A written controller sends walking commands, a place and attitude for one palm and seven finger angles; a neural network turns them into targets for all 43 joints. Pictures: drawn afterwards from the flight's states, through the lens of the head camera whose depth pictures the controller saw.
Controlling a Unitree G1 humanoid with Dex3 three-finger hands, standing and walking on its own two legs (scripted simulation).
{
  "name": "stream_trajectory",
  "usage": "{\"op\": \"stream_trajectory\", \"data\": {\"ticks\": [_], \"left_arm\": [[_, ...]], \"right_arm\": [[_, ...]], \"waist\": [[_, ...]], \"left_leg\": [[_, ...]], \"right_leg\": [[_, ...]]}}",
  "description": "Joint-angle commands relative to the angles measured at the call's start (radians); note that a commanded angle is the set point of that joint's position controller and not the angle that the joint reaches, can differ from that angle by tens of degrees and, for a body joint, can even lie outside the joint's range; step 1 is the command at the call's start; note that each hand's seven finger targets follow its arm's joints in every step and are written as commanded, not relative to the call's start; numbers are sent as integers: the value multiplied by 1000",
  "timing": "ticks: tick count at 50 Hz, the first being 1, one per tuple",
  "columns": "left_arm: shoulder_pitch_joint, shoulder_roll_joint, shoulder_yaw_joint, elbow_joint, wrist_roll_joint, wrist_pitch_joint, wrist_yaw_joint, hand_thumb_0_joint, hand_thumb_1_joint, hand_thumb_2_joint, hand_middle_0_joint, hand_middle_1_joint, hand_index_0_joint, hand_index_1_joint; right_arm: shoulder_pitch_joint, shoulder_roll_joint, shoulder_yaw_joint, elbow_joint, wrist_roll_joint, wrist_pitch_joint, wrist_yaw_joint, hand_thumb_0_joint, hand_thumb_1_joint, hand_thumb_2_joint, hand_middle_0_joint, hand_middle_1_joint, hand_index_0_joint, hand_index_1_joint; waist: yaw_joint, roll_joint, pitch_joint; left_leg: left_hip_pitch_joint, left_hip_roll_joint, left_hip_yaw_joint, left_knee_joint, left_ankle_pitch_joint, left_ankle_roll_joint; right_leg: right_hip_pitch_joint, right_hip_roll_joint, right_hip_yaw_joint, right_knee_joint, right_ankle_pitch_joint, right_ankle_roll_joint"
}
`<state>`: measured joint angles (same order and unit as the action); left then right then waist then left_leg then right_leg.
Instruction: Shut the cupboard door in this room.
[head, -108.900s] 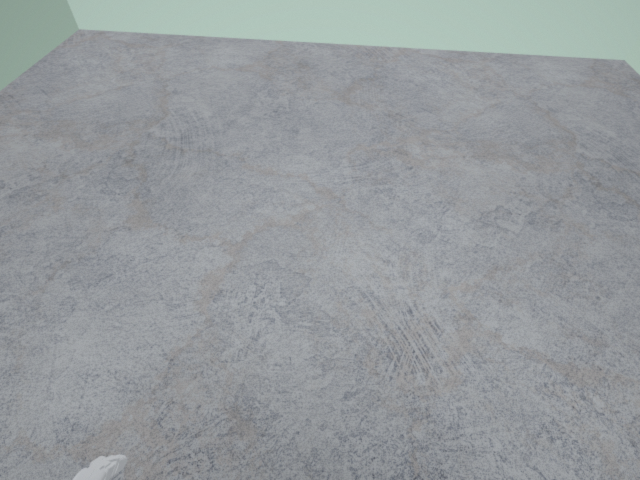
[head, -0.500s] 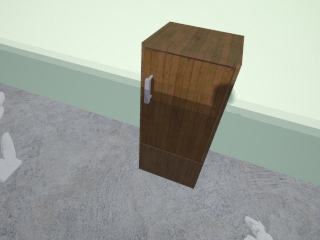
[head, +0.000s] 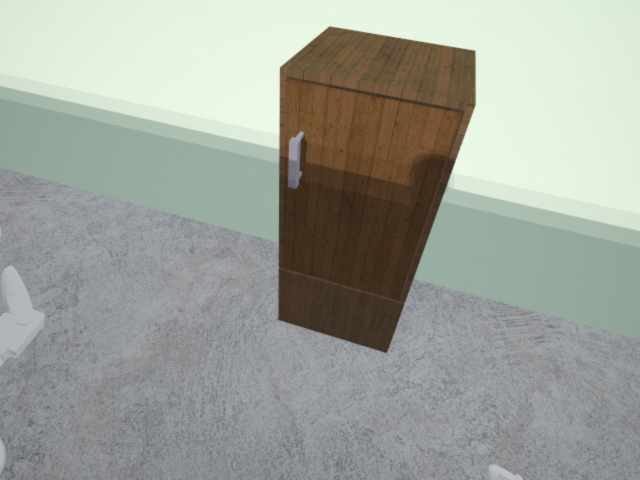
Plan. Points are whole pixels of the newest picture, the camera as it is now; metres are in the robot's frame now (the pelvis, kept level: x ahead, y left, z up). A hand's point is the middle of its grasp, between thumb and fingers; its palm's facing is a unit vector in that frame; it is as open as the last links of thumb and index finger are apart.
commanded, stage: stop stepping back and stand still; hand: left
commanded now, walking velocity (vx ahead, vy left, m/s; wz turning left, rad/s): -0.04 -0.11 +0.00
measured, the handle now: (297, 159) +0.82 +0.08 -0.01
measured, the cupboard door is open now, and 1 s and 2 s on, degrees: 0 0 0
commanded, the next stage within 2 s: let the arm hang, fingers relaxed in 0.12 s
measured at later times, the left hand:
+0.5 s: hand out of the picture +0.10 +0.15 -0.15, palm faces -0.01 -0.99 -0.14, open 7.3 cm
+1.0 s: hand out of the picture -0.03 +0.16 -0.15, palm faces +0.04 -0.98 -0.18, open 7.4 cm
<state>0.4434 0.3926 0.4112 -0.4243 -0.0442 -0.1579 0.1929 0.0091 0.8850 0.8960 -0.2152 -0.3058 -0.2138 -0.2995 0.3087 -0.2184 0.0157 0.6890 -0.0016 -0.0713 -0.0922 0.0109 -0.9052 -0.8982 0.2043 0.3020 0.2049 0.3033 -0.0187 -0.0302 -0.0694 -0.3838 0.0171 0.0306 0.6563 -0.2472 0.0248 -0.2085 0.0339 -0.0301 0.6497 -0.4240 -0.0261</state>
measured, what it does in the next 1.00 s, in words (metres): stands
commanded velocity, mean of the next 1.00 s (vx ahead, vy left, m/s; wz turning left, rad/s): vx -0.01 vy -0.01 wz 0.00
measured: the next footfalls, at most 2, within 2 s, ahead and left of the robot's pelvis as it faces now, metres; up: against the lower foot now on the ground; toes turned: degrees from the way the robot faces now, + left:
none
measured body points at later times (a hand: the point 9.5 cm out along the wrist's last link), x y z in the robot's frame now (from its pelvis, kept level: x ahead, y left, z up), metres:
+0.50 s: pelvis +0.01 -0.01 +0.00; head +0.01 +0.00 +0.45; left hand +0.10 +0.20 -0.14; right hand +0.09 -0.27 -0.12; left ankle +0.06 +0.10 -0.72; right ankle -0.02 -0.09 -0.72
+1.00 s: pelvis +0.01 -0.01 +0.02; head +0.00 -0.01 +0.47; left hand -0.03 +0.21 -0.14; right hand -0.01 -0.21 -0.14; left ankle +0.06 +0.10 -0.72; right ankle -0.02 -0.09 -0.72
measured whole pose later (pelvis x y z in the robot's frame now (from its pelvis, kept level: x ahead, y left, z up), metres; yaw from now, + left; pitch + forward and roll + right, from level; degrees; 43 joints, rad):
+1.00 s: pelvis +0.01 -0.01 +0.02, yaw -1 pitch -3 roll +0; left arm 0.37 0.13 -0.01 1.16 0.01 0.00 0.04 0.00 0.91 0.90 -0.20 -0.30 -0.20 -0.30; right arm 0.32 -0.11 0.02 1.14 -0.01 0.01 -0.04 0.00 -0.91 -0.90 0.20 0.30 0.20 0.30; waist 0.00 0.01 0.01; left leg -0.22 0.01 0.05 0.41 -0.14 0.02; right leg -0.09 0.04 -0.06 0.39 -0.27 -0.05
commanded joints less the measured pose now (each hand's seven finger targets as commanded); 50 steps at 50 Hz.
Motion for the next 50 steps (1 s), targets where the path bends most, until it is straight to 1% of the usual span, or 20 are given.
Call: {"op": "stream_trajectory", "data": {"ticks": [1, 3, 5, 8, 10, 11, 12, 13, 15, 17, 19, 22, 24, 25, 27, 29, 31, 37, 41, 50], "left_arm": [[-80, 233, 125, -335, 10, -97, -9, 0, 900, 900, -200, -300, -200, -300], [-6, 218, 131, -356, 7, -101, -9, 0, 900, 900, -200, -300, -200, -300], [71, 227, 156, -340, 4, -94, -7, 0, 900, 900, -200, -300, -200, -300], [108, 210, 160, -254, -4, -83, -4, 0, 900, 900, -200, -300, -200, -300], [116, 211, 167, -215, -11, -75, -4, 0, 900, 900, -200, -300, -200, -300], [48, -31, -304, 509, 82, 83, -162, 0, 900, 900, -200, -300, -200, -300], [36, -44, -302, 527, 69, 151, -183, 0, 900, 900, -200, -300, -200, -300], [-6, -67, -322, 550, 68, 160, -191, 0, 900, 900, -200, -300, -200, -300], [-86, -44, -337, 642, 75, 160, -194, 0, 900, 900, -200, -300, -200, -300], [-142, -19, -335, 741, 74, 167, -191, 0, 900, 900, -200, -300, -200, -300], [-169, -28, -346, 876, 73, 172, -183, 0, 900, 900, -200, -300, -200, -300], [-194, -37, -364, 1056, 64, 174, -173, 0, 900, 900, -200, -300, -200, -300], [-172, -54, -370, 1171, 59, 170, -172, 0, 900, 900, -200, -300, -200, -300], [-150, -54, -370, 1222, 59, 167, -172, 0, 900, 900, -200, -300, -200, -300], [-113, -104, -355, 1285, 61, 160, -170, 0, 900, 900, -200, -300, -200, -300], [-109, -97, -365, 1342, 56, 154, -171, 0, 900, 900, -200, -300, -200, -300], [-108, -103, -373, 1387, 56, 151, -171, 0, 900, 900, -200, -300, -200, -300], [-68, -128, -390, 1498, 52, 148, -166, 0, 900, 900, -200, -300, -200, -300], [-37, -146, -397, 1539, 51, 152, -161, 0, 900, 900, -200, -300, -200, -300], [11, -182, -398, 1567, 53, 150, -152, 0, 900, 900, -200, -300, -200, -300]], "right_arm": [[-157, -97, -33, -194, -21, -98, -6, 0, -900, -900, 200, 300, 200, 300], [-158, -92, -38, -193, -23, -110, 9, 0, -900, -900, 200, 300, 200, 300], [-151, -104, -38, -197, -18, -106, 14, 0, -900, -900, 200, 300, 200, 300], [-136, -99, -38, -206, -15, -85, 16, 0, -900, -900, 200, 300, 200, 300], [-136, -102, -47, -203, -7, -79, 18, 0, -900, -900, 200, 300, 200, 300], [-193, -222, -75, -7, 5, -109, 99, 0, -900, -900, 200, 300, 200, 300], [-120, -157, -80, -9, 6, -59, 93, 0, -900, -900, 200, 300, 200, 300], [-92, -149, -73, -4, -2, -37, 85, 0, -900, -900, 200, 300, 200, 300], [-96, -162, -68, -2, -12, -5, 78, 0, -900, -900, 200, 300, 200, 300], [-102, -164, -60, 0, -18, 29, 74, 0, -900, -900, 200, 300, 200, 300], [-103, -132, -49, 31, -29, 57, 74, 0, -900, -900, 200, 300, 200, 300], [-101, -107, -33, 104, -33, 79, 76, 0, -900, -900, 200, 300, 200, 300], [-104, -103, -26, 154, -31, 77, 72, 0, -900, -900, 200, 300, 200, 300], [-111, -110, -25, 174, -28, 77, 68, 0, -900, -900, 200, 300, 200, 300], [-88, -73, -28, 210, -32, 71, 61, 0, -900, -900, 200, 300, 200, 300], [-62, -64, -28, 247, -26, 69, 58, 0, -900, -900, 200, 300, 200, 300], [-33, -66, -32, 277, -20, 70, 53, 0, -900, -900, 200, 300, 200, 300], [14, -48, -26, 360, -14, 71, 49, 0, -900, -900, 200, 300, 200, 300], [34, -28, -22, 394, -14, 79, 49, 0, -900, -900, 200, 300, 200, 300], [68, 4, -20, 428, -13, 76, 47, 0, -900, -900, 200, 300, 200, 300]], "waist": [[-9, 274, 89], [10, 199, 21], [11, 219, -16], [-2, 183, -10], [3, 85, -19], [-20, 49, 26], [-19, 24, -40], [-13, -33, -55], [-7, -179, -30], [-2, -242, 1], [0, -203, 29], [-4, 15, 60], [8, 148, 77], [20, 151, 87], [23, 233, 44], [20, 206, 20], [12, 107, 35], [11, 29, 104], [10, 13, 171], [15, 28, 190]], "left_leg": [[18, 287, -517, -566, -535, 81], [61, 254, -345, -495, -333, 76], [29, 189, -192, -433, -260, 26], [-42, 116, -94, -346, -211, -14], [28, 74, -54, -233, -126, -23], [29, 99, -48, 18, 208, -16], [108, 100, -47, 0, 223, -26], [99, 90, -50, 10, 232, -18], [81, 73, -71, 22, 265, -5], [66, 39, -72, 28, 210, 1], [82, 19, -64, 10, 149, -7], [154, 50, -94, -97, 225, -3], [119, 81, -135, -192, 187, 11], [108, 86, -145, -211, 166, 13], [115, 83, -134, -233, 144, 15], [141, 81, -119, -234, 171, 8], [176, 88, -109, -231, 193, 6], [207, 91, -99, -276, 179, 8], [199, 83, -92, -304, 90, 8], [194, 78, -90, -320, 64, 12]], "right_leg": [[-176, -1, 56, 188, -37, 18], [-86, -20, 40, 49, -1, 17], [49, -5, -2, -144, 80, 15], [117, -38, 43, -247, 128, -7], [26, -86, 142, -313, 93, -31], [-90, -209, 110, -170, 554, -46], [-99, -204, 144, -139, 651, -69], [-99, -190, 117, -118, 627, -67], [-97, -178, 112, -110, 620, -75], [-86, -201, 118, -136, 594, -99], [-90, -215, 133, -173, 520, -105], [-121, -175, 120, -212, 283, -71], [-55, -125, 108, -236, 180, -39], [-28, -118, 110, -257, 175, -34], [38, -126, 108, -282, 224, -41], [71, -136, 109, -301, 273, -44], [58, -141, 100, -326, 300, -41], [30, -133, 94, -363, 264, -36], [-21, -131, 98, -389, 160, -35], [-45, -125, 95, -372, 138, -32]]}}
